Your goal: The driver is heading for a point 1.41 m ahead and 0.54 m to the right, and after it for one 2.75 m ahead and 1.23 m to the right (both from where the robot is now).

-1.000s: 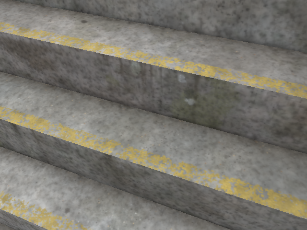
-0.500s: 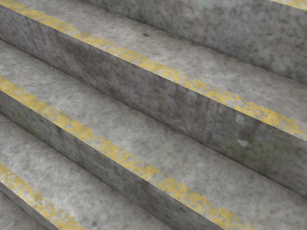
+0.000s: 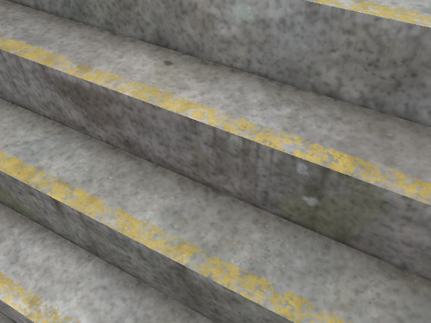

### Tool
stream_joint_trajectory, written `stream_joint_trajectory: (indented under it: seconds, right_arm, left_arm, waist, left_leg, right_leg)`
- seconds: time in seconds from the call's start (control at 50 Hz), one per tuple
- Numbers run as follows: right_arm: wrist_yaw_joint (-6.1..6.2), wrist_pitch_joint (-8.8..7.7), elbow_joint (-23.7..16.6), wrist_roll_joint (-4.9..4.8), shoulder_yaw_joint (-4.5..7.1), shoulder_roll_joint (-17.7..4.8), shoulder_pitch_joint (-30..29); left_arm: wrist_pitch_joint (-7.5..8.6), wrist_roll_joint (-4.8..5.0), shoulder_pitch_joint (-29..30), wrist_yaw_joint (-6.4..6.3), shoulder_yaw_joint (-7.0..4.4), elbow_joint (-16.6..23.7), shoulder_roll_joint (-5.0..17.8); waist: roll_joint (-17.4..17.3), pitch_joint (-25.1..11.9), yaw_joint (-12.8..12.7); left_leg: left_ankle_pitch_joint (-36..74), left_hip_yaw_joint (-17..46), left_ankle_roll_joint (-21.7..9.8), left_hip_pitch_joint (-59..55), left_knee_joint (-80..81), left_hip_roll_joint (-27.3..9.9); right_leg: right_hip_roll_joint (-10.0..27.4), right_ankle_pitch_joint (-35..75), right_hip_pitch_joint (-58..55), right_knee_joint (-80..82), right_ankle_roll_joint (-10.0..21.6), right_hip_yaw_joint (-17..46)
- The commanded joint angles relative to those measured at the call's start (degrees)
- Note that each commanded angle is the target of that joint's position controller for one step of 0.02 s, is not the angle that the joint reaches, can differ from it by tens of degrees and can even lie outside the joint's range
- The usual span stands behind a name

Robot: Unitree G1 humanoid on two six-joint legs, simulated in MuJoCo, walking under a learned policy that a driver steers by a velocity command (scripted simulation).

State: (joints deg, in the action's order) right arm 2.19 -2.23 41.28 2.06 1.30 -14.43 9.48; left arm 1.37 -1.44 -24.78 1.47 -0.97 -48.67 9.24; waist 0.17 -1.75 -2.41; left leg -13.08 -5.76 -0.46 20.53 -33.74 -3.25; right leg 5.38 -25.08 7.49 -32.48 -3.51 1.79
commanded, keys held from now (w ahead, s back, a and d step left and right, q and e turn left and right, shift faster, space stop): e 0.98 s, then no key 0.02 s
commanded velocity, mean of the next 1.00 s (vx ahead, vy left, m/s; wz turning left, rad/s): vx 0.00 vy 0.00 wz -0.55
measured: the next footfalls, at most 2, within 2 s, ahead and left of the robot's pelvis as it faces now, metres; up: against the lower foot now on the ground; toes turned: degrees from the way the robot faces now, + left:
right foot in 0.42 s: -0.01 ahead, -0.11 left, +0.00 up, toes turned -11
left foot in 0.84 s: +0.08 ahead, +0.11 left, +0.00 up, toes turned -26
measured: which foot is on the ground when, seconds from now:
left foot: down 0.00-0.42, up 0.44-0.82, down 0.84-1.00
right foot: down 0.00-0.12, up 0.14-0.40, down 0.42-0.84, up 0.86-1.00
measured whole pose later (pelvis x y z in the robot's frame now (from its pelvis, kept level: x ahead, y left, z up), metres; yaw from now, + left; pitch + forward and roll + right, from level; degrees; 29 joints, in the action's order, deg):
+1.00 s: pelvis +0.03 +0.07 +0.00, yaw -31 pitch +10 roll +0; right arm -1.2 0.7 41.1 2.3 3.3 -14.6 8.8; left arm 0.5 -0.6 -9.3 3.7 -2.8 -41.1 16.2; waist 1.3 -8.8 0.7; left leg -16.5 -7.1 -5.3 24.7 -31.2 2.3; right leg -9.8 -13.5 50.6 -102.7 -1.2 14.7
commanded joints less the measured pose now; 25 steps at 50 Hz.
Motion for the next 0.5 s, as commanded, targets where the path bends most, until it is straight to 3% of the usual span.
stream_joint_trajectory:
  seconds: [0.02,0.06,0.08,0.1,0.12,0.14,0.16,0.18,0.2,0.22,0.24,0.26,0.28,0.3,0.32,0.34,0.36,0.38,0.4,0.42,0.44,0.46,0.48,0.5]
  right_arm:
    - [1.50,-1.98,-10.5,-0.08,1.46,-3.9,-6.0]
    - [1.27,-2.58,-12.6,-0.43,1.73,-4.2,-5.3]
    - [1.28,-2.47,-12.4,-0.13,2.31,-5.9,-4.3]
    - [1.52,-2.86,-13.3,-0.30,1.72,-5.3,-2.4]
    - [1.97,-2.82,-13.2,-0.86,1.76,-6.5,-1.4]
    - [2.46,-1.75,-12.0,-0.46,2.68,-9.2,2.6]
    - [3.16,0.20,-11.6,-0.27,4.72,-12.4,8.2]
    - [3.28,0.36,-8.7,-0.22,4.62,-13.8,8.2]
    - [2.65,0.86,-9.6,0.23,4.03,-13.5,0.1]
    - [1.68,1.17,-9.3,1.47,2.58,-9.2,-5.6]
    - [1.41,0.59,-7.8,0.34,1.79,-6.6,-8.0]
    - [1.57,-1.08,-8.8,-0.42,2.18,-6.9,-12.1]
    - [2.25,-1.60,-10.2,-0.44,3.64,-10.1,-15.2]
    - [2.08,-1.88,-11.7,1.51,4.24,-11.1,-17.7]
    - [1.76,-1.38,-12.2,2.68,4.06,-10.7,-17.9]
    - [1.04,-1.22,-12.2,2.84,3.58,-10.3,-19.8]
    - [0.16,-0.58,-13.1,3.05,2.69,-8.9,-24.4]
    - [-0.68,0.20,-11.4,1.73,2.67,-8.6,-25.0]
    - [-0.84,0.49,-9.6,0.54,2.61,-7.6,-20.9]
    - [-0.99,1.10,-7.4,-0.03,2.23,-4.7,-14.9]
    - [-0.53,1.51,-9.1,-0.48,1.39,-0.9,-10.3]
    - [1.91,-0.08,-11.0,-0.81,2.19,-6.0,-8.9]
    - [-0.07,0.11,-10.5,0.37,1.36,-5.1,-14.2]
    - [-0.41,-0.65,-10.0,0.36,1.17,-4.4,-16.9]
  left_arm:
    - [-0.04,0.16,2.4,-0.97,-3.35,7.3,11.6]
    - [-0.82,-0.34,2.9,-1.02,-3.66,8.9,11.8]
    - [-0.72,-0.75,2.9,-0.81,-3.09,9.3,9.9]
    - [-0.63,-0.97,2.6,-0.45,-3.21,10.0,10.3]
    - [-0.34,-2.21,3.4,0.11,-2.49,11.6,7.4]
    - [0.29,-2.08,3.3,0.52,-1.97,12.6,5.4]
    - [1.49,-1.92,-0.8,0.55,-2.70,10.3,7.9]
    - [2.99,-1.13,2.9,0.95,-3.64,10.1,8.1]
    - [4.32,-0.58,3.6,0.92,-3.80,10.2,7.8]
    - [4.18,-0.49,6.9,0.98,-2.61,11.2,6.6]
    - [2.87,-2.10,7.2,1.92,-1.57,13.5,4.9]
    - [1.75,-2.51,5.8,3.42,-0.88,14.3,3.4]
    - [1.18,-1.60,4.7,4.46,-0.84,13.4,3.1]
    - [1.36,-0.12,3.3,5.51,-1.22,12.7,4.4]
    - [1.59,0.37,1.2,6.32,-1.36,11.7,5.7]
    - [1.00,0.80,-1.3,7.60,-1.32,10.5,6.2]
    - [0.90,0.77,-4.7,7.67,-1.18,10.0,5.9]
    - [0.76,0.43,-6.0,7.88,-0.86,9.6,4.8]
    - [0.92,-0.03,-5.5,7.69,-0.61,9.6,5.5]
    - [1.53,-0.22,-5.0,6.81,-0.46,9.5,6.1]
    - [2.19,0.54,-2.9,4.84,-1.32,10.8,12.9]
    - [3.36,1.19,-4.1,3.78,-3.53,12.4,19.5]
    - [4.20,-1.19,-4.8,2.67,-2.65,10.9,14.4]
    - [4.39,-1.62,0.2,3.66,-2.30,10.8,11.8]
  waist:
    - [7.1,3.3,0.3]
    - [5.8,2.1,0.3]
    - [4.8,0.9,0.6]
    - [2.7,-0.5,1.2]
    - [-3.3,-1.6,1.5]
    - [-9.8,-3.7,3.0]
    - [-15.7,-7.3,7.8]
    - [-10.6,-4.9,4.8]
    - [-9.5,-3.4,0.7]
    - [-4.5,-3.8,-0.6]
    - [-1.6,-4.8,-3.5]
    - [-1.3,-3.3,-6.1]
    - [-4.9,-3.7,-5.7]
    - [-8.8,-4.8,-5.7]
    - [-8.1,-5.1,-5.6]
    - [-7.9,-3.3,-6.9]
    - [-6.1,-2.3,-9.9]
    - [-5.8,-0.8,-10.8]
    - [-4.3,-0.6,-7.2]
    - [-1.2,-1.7,-2.8]
    - [11.2,-3.0,2.6]
    - [18.2,-5.7,1.1]
    - [19.5,-7.9,-4.2]
    - [14.7,-2.9,-4.2]
  left_leg:
    - [0.1,-2.6,-3.2,-2.9,-0.5,2.7]
    - [3.0,-2.1,-4.1,-6.0,0.8,1.9]
    - [5.8,-1.5,-5.1,-9.0,1.4,0.6]
    - [4.4,1.3,-6.4,-11.7,3.1,-2.0]
    - [-0.5,8.5,-9.9,-14.8,8.2,-6.4]
    - [-1.7,19.1,-15.6,-20.9,14.1,-14.2]
    - [1.7,33.6,-23.9,-20.0,20.2,-27.6]
    - [-2.4,31.0,-23.2,-11.9,21.3,-27.4]
    - [-4.8,22.8,-20.8,-4.0,21.1,-24.4]
    - [-6.1,15.8,-18.4,-4.4,20.8,-22.2]
    - [-4.9,8.9,-14.5,-3.5,21.2,-19.4]
    - [-5.8,5.3,-10.9,-2.7,23.0,-17.1]
    - [-2.4,0.4,-9.4,1.8,24.0,-13.9]
    - [-2.8,-0.3,-7.8,0.6,22.2,-13.3]
    - [-4.9,0.5,-7.9,-1.1,21.0,-13.8]
    - [-7.7,0.2,-8.5,3.3,19.8,-15.6]
    - [-6.7,0.5,-8.5,7.6,16.4,-16.5]
    - [-0.7,-0.8,-9.2,4.2,12.4,-15.3]
    - [2.9,-1.6,-9.8,-1.1,6.2,-14.9]
    - [1.1,-3.9,-7.5,-5.1,-3.8,-12.2]
    - [-8.7,-6.6,-2.0,5.6,-16.3,-4.3]
    - [-20.2,-1.6,3.2,21.9,-27.9,2.8]
    - [-19.5,7.6,3.6,28.4,-44.3,3.3]
    - [-18.4,11.3,2.4,34.5,-57.8,2.5]
  right_leg:
    - [4.5,20.7,11.1,10.2,12.3,9.7]
    - [3.0,20.5,13.5,9.1,11.4,9.6]
    - [1.7,20.0,15.4,7.6,10.4,8.9]
    - [-0.1,15.7,18.2,3.7,8.4,7.9]
    - [-3.1,11.9,22.8,-2.8,6.2,5.3]
    - [-6.7,2.8,31.3,-12.9,3.3,2.7]
    - [-6.3,-6.6,33.8,-42.6,0.2,6.4]
    - [-6.1,-4.2,38.1,-68.6,0.1,8.1]
    - [-6.7,-2.0,40.4,-81.1,0.6,6.7]
    - [-6.5,-0.3,43.8,-78.8,0.9,6.6]
    - [-5.0,-0.9,39.5,-65.7,2.3,4.1]
    - [-3.9,-7.6,34.1,-46.9,1.0,1.7]
    - [-4.9,-10.1,23.1,-36.1,0.6,-1.8]
    - [-4.7,-5.7,18.7,-30.5,0.1,-0.8]
    - [-5.3,-3.5,16.6,-23.8,-0.1,-1.0]
    - [-6.5,2.5,9.3,-21.4,0.5,-2.5]
    - [-5.4,16.4,3.6,-16.1,1.6,0.1]
    - [-6.1,17.5,4.3,-3.4,2.9,-1.6]
    - [-8.1,18.3,7.3,3.8,4.7,-3.6]
    - [-7.8,23.1,10.0,11.4,7.8,0.2]
    - [0.9,46.7,6.9,9.8,17.8,17.3]
    - [8.2,42.9,-3.5,11.2,27.3,32.4]
    - [9.8,23.6,-2.3,14.4,25.6,37.5]
    - [7.7,17.7,2.3,12.1,21.0,34.3]
Keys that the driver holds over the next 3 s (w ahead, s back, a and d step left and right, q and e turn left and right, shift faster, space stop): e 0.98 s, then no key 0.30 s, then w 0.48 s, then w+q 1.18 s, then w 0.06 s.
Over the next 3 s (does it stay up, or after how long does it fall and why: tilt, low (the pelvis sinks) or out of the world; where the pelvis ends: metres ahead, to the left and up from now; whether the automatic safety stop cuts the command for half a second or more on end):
stays up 0.38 -0.21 0.43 its command is cut before an obstacle after 1.6 s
